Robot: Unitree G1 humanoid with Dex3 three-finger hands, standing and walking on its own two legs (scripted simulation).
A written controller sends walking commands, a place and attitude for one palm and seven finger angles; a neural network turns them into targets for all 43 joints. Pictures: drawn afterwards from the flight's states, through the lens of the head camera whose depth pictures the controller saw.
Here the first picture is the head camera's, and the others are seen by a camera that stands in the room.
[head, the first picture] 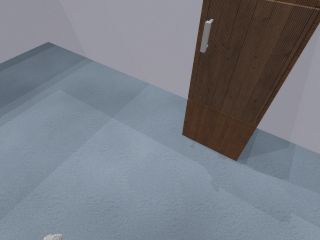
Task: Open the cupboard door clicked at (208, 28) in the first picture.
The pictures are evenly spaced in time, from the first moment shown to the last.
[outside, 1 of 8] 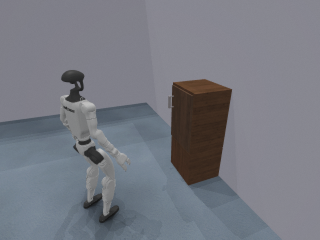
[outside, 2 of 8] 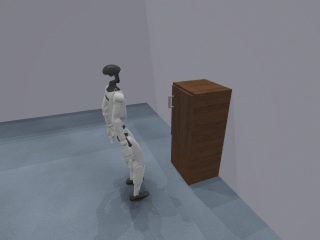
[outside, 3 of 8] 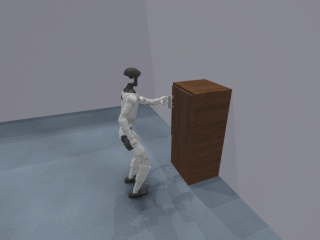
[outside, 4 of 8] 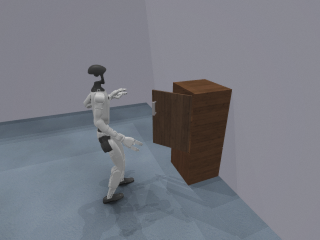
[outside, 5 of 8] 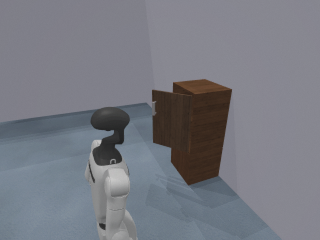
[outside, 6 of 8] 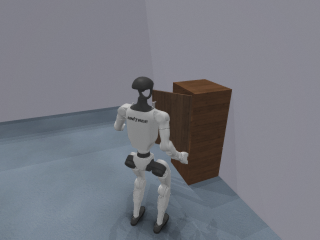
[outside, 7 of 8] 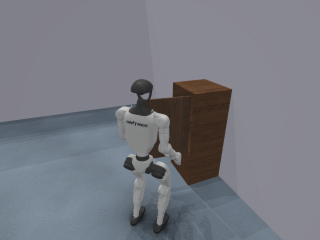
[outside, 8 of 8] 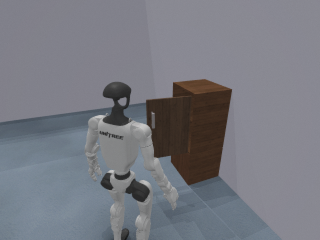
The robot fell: no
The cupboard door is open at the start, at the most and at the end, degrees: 0 85 84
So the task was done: yes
